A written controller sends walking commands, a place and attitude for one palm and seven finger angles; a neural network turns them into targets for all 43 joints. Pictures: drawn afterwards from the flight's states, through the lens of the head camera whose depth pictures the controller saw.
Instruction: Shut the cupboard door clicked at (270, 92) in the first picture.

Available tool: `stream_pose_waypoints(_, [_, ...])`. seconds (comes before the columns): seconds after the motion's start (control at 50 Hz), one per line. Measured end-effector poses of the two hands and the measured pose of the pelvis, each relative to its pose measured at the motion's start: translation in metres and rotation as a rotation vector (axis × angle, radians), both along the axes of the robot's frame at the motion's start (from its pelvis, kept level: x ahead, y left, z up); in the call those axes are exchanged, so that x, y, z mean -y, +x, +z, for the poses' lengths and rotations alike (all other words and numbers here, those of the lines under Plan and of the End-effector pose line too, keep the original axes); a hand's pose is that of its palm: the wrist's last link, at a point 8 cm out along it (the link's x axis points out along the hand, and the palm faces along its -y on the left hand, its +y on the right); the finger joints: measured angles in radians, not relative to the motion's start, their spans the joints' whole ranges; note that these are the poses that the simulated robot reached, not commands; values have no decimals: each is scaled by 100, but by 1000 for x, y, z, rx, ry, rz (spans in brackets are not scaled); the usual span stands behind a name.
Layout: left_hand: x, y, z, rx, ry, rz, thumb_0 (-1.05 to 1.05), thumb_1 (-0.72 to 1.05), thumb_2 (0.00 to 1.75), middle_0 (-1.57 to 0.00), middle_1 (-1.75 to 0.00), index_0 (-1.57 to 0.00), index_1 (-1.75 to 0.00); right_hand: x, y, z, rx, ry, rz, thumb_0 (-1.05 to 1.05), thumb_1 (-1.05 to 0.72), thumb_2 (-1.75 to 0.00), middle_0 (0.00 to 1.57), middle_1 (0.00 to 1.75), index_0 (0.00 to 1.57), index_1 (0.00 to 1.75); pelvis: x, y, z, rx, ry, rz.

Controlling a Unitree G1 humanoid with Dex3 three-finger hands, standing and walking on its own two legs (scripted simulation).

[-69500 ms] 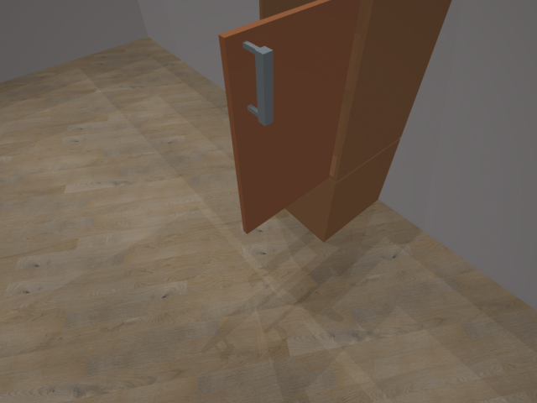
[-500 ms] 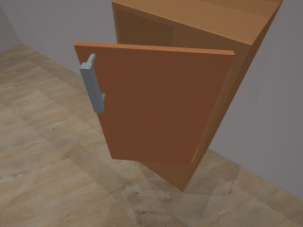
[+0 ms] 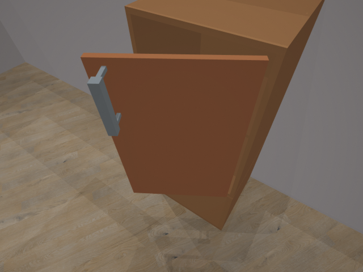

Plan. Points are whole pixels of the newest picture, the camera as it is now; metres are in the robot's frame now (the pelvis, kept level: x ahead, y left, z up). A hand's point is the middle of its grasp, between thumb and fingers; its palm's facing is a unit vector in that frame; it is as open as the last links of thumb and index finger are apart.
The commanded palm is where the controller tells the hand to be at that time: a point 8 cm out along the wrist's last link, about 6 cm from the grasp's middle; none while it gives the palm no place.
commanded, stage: look again from close up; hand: left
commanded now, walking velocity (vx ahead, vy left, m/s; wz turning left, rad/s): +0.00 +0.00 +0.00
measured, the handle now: (108, 102) +0.43 +0.19 +0.16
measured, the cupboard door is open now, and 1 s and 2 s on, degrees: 31 31 31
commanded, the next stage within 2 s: raise the hand and make a fist in 0.34 s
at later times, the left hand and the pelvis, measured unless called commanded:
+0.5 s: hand out of the picture +0.05 +0.18 -0.15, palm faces +0.10 -0.97 -0.22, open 7.4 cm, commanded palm +0.10 +0.22 -0.06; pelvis +0.00 -0.01 +0.00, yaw -1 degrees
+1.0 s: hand out of the picture +0.12 +0.18 +0.01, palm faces +0.11 -0.99 -0.06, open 5.5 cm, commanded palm +0.12 +0.22 +0.02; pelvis -0.05 -0.02 -0.07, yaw +3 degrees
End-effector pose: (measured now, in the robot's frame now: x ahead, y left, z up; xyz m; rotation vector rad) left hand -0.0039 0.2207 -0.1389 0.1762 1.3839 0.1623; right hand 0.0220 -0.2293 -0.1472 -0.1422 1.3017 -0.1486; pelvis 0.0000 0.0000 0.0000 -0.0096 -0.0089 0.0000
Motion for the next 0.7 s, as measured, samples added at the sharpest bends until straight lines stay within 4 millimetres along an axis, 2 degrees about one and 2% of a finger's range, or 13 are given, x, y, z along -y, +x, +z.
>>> stream_pose_waypoints(0.18, [-12,10,7,34,33,-27,1,91,90,-20,-30,-20,-29,-3,-13,-3,-13,27,2,1,-94,-90,20,30,20,30,1,-4,1,9,18,-11])
stream_pose_waypoints(0.36, [-4,12,7,10,18,-34,0,91,90,-20,-30,-20,-29,-3,-29,-1,-82,38,-4,1,-92,-90,20,30,20,30,8,-1,3,-5,24,-18])
stream_pose_waypoints(0.46, [4,13,4,1,6,-34,1,91,90,-20,-30,-20,-29,1,-27,1,-94,33,-11,1,-91,-90,20,30,20,30,11,2,3,-10,17,-19])
stream_pose_waypoints(0.48, [1,23,8,55,-2,32,1,91,90,-20,-30,-20,-29,4,-23,2,-60,9,-7,1,-91,-90,20,30,20,30,12,0,2,-5,12,-21])
stream_pose_waypoints(0.52, [-5,64,35,342,25,57,2,91,90,-20,-30,-21,-30,13,-8,9,85,-50,-7,1,-91,-90,21,30,20,30,13,-1,-2,-10,16,-24])
stream_pose_waypoints(0.58, [-5,127,95,742,58,59,2,91,90,-22,-31,-22,-31,26,24,19,300,-74,-14,1,-91,-90,21,30,20,30,12,-1,-5,-22,17,3])
stream_pose_waypoints(0.62, [-3,161,135,985,55,21,2,91,90,-23,-33,-23,-33,33,51,27,440,-84,-9,1,-91,-90,21,30,20,30,12,-5,-8,-40,16,14])
stream_pose_waypoints(0.66, [2,182,163,1192,23,-32,1,92,90,-25,-36,-26,-36,39,79,37,570,-88,3,1,-91,-90,20,30,20,30,13,-11,-14,-69,21,10])
stream_pose_waypoints(0.7, [8,185,173,1344,-42,-90,1,92,90,-28,-39,-28,-38,43,103,49,676,-92,29,1,-91,-90,20,30,20,30,17,-18,-22,-103,28,0])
